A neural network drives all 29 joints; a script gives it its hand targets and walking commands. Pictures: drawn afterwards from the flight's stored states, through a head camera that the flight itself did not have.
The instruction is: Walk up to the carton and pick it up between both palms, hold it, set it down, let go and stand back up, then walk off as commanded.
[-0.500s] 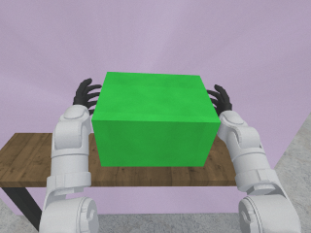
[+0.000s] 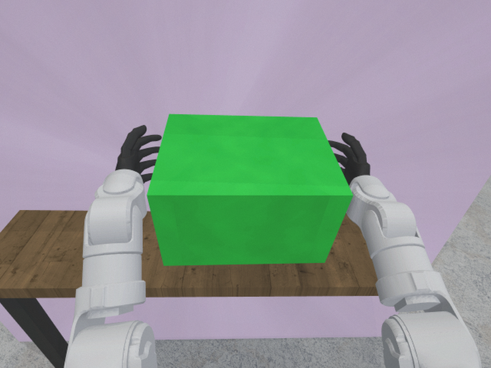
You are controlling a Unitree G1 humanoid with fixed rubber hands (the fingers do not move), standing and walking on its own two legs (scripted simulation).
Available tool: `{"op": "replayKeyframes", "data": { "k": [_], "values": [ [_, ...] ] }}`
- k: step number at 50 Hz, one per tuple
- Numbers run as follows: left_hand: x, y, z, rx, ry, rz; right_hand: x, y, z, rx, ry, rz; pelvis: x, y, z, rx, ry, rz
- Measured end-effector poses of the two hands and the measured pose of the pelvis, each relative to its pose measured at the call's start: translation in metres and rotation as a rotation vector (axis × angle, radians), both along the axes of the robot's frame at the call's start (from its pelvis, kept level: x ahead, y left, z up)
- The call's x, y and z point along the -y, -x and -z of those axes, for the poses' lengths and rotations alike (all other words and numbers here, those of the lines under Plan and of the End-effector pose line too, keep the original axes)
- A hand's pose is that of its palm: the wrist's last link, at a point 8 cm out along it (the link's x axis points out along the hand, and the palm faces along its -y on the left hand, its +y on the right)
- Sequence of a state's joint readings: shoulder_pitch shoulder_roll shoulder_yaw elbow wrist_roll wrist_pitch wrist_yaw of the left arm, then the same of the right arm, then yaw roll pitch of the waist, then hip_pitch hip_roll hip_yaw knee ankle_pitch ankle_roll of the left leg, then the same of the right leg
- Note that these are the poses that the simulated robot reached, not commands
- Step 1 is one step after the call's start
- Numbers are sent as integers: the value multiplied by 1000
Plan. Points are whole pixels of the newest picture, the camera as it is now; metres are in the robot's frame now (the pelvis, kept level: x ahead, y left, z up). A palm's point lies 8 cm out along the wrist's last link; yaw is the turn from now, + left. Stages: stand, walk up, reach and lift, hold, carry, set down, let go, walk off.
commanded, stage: hold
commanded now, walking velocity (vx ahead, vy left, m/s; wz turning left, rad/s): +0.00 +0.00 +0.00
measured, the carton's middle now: (245, 186) +0.38 +0.00 +0.17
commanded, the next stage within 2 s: none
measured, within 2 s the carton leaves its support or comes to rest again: neither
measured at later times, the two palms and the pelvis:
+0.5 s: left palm (131, 174) +0.35 +0.18 +0.22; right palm (356, 177) +0.36 -0.17 +0.21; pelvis +0.00 -0.01 +0.00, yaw +1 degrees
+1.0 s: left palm (126, 176) +0.35 +0.19 +0.21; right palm (353, 178) +0.36 -0.17 +0.21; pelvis +0.00 +0.00 +0.00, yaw +0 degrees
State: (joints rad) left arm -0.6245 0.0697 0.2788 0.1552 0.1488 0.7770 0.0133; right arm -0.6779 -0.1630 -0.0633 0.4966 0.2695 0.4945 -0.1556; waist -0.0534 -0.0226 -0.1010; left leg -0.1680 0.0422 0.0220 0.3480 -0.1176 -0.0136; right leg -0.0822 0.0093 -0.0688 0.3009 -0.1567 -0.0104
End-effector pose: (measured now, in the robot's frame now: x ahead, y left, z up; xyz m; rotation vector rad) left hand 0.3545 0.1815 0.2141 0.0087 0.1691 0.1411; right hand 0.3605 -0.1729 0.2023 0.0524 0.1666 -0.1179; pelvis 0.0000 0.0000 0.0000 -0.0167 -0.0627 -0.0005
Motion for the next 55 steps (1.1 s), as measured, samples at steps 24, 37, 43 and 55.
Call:
{"op": "replayKeyframes", "data": {
  "k": [24, 37, 43, 55],
  "values": [
    [1, 0, -1, -2, 12, -5, 1, -2, -4, -2, 10, -4, 6, 1, 0, 1, -2, -8],
    [0, -1, -3, -11, 5, -2, 0, -1, 0, -11, 0, -1, 4, 0, 0, 11, -3, -8],
    [-2, 2, -4, 2, 8, -4, -2, 1, -3, 2, -1, 0, 3, 0, 0, 12, -1, -5],
    [-7, 0, 5, -35, 22, -2, -7, -1, -2, -34, 8, 3, 1, 5, 0, 14, -2, -7]
  ]
}}
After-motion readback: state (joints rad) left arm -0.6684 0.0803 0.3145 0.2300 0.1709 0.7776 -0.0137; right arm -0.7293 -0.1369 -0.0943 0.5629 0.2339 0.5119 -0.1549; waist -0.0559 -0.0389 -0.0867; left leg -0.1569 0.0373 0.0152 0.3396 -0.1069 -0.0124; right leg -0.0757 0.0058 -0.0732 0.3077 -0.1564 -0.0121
